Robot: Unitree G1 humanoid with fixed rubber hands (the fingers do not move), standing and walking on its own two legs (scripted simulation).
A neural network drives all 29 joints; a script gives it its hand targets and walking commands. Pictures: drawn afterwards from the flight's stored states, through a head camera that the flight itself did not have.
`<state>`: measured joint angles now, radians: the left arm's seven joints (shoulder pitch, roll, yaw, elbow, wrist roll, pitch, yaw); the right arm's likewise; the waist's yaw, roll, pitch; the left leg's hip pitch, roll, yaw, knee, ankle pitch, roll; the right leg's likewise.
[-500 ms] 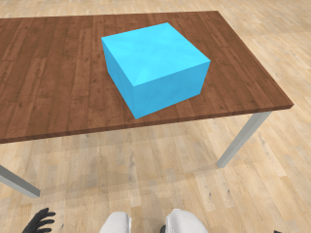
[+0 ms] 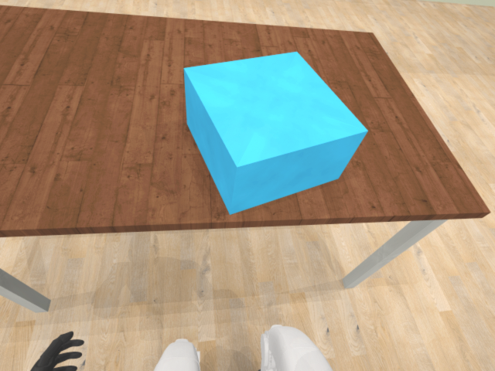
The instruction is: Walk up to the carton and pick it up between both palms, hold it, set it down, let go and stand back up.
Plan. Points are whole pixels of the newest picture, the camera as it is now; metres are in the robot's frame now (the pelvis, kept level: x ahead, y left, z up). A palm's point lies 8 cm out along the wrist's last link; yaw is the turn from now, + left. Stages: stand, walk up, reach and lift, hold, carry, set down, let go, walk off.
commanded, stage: walk up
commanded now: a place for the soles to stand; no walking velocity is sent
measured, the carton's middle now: (266, 126) +0.57 -0.05 +0.02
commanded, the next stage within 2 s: none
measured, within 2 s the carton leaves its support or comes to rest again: neither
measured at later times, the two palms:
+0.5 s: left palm out of the picture +0.13 +0.21 -0.10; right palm out of the picture +0.08 -0.45 -0.09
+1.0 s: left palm (129, 368) +0.13 +0.18 -0.10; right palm out of the picture +0.12 -0.46 -0.09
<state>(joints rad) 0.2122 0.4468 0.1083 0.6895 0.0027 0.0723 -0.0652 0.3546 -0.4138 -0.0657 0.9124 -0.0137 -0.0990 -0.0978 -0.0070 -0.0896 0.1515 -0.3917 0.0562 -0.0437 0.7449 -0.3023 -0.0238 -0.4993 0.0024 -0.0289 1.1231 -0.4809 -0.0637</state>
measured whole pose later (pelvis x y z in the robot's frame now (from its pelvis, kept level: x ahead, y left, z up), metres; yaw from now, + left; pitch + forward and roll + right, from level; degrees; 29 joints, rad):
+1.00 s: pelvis +0.03 -0.13 -0.01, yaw +1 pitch -4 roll +0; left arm 0.25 0.43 0.07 0.69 0.00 0.01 -0.04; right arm 0.20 -0.42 -0.04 0.90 -0.02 -0.05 -0.06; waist -0.01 -0.04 0.15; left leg -0.43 0.00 -0.07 0.90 -0.44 -0.02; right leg -0.34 0.00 -0.01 0.84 -0.44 -0.02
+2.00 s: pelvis +0.03 -0.05 -0.01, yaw +6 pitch -3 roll -1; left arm 0.27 0.46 0.05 0.69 0.00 -0.04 0.04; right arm 0.22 -0.42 -0.07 0.84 -0.04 0.00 0.04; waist -0.01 -0.01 0.15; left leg -0.41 -0.09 -0.07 0.84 -0.38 0.06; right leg -0.42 -0.06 -0.01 0.99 -0.57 -0.01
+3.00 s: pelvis +0.04 -0.05 +0.00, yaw +6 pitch -2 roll +0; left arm 0.28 0.46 0.00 0.69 0.00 -0.07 0.04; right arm 0.17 -0.42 -0.04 0.88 -0.01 -0.02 0.03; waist -0.01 0.02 0.10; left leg -0.39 -0.06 -0.06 0.78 -0.36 0.03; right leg -0.35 -0.05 -0.01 0.78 -0.40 0.03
